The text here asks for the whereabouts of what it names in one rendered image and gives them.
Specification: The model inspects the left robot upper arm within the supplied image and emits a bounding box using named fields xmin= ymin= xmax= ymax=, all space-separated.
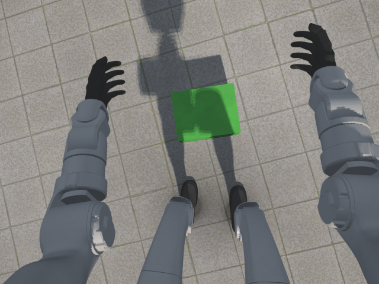
xmin=3 ymin=200 xmax=115 ymax=284

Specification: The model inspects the robot right hand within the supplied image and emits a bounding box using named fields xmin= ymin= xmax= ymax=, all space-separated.
xmin=290 ymin=23 xmax=336 ymax=78

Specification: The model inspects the right robot forearm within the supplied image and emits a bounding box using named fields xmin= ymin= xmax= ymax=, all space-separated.
xmin=309 ymin=66 xmax=379 ymax=176

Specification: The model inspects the right robot foot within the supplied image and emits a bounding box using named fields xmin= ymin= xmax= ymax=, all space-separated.
xmin=230 ymin=185 xmax=247 ymax=232

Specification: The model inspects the robot left hand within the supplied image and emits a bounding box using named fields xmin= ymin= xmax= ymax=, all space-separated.
xmin=85 ymin=56 xmax=126 ymax=108

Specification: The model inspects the robot foot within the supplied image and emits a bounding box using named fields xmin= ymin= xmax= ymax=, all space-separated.
xmin=230 ymin=185 xmax=247 ymax=232
xmin=181 ymin=180 xmax=198 ymax=223

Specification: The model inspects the right robot upper arm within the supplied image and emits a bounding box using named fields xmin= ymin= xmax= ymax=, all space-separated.
xmin=317 ymin=173 xmax=379 ymax=284

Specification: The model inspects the left robot foot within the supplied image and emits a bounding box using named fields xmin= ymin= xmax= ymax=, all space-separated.
xmin=181 ymin=180 xmax=198 ymax=223

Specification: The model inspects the left robot forearm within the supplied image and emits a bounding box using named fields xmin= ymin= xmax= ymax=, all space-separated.
xmin=40 ymin=99 xmax=110 ymax=253

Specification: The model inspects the carton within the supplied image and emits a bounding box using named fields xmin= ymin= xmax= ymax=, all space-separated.
xmin=171 ymin=83 xmax=241 ymax=143

